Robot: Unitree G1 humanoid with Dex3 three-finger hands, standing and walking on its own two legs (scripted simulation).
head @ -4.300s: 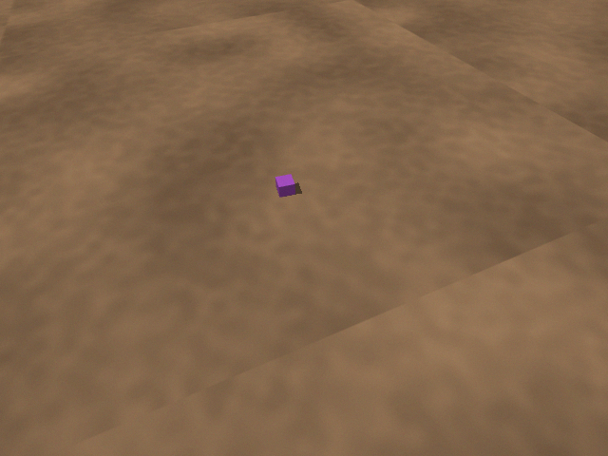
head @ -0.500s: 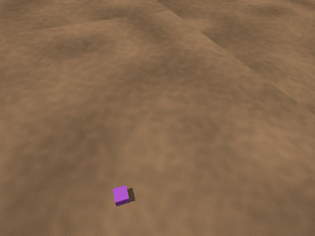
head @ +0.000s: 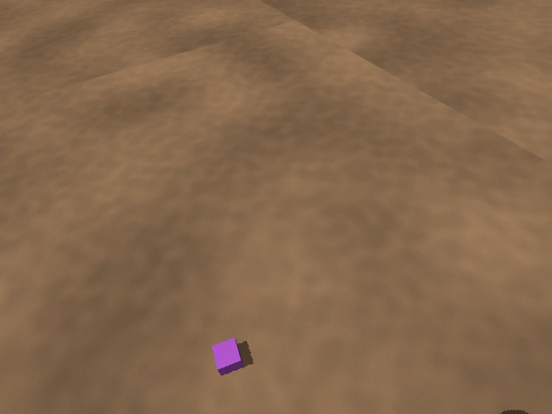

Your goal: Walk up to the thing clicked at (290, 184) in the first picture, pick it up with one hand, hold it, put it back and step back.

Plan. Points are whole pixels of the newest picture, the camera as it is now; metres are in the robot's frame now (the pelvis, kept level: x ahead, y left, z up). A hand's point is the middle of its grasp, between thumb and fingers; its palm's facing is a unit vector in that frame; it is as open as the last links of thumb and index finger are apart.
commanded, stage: walk up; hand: left
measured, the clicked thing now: (227, 356) +0.47 +0.25 -0.73
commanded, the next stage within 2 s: stand in 1.30 s
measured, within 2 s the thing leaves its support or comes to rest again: neither
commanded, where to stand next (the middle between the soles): +0.09 +0.01 m, yaw +1 degrees
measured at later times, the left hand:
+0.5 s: hand out of the picture +0.11 +0.26 -0.14, palm faces -0.01 -0.95 -0.31, open 7.4 cm
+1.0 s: hand out of the picture +0.11 +0.26 -0.14, palm faces +0.00 -0.95 -0.32, open 7.4 cm
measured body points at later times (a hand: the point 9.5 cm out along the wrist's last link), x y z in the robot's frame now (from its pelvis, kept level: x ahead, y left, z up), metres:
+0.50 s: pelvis +0.02 +0.01 +0.02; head +0.03 +0.02 +0.47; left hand +0.11 +0.31 -0.12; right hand +0.09 -0.30 -0.11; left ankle +0.04 +0.13 -0.73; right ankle +0.05 -0.12 -0.73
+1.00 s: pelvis +0.04 +0.01 +0.02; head +0.05 +0.01 +0.47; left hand +0.11 +0.31 -0.12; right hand +0.13 -0.29 -0.11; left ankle +0.04 +0.13 -0.73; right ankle +0.05 -0.12 -0.73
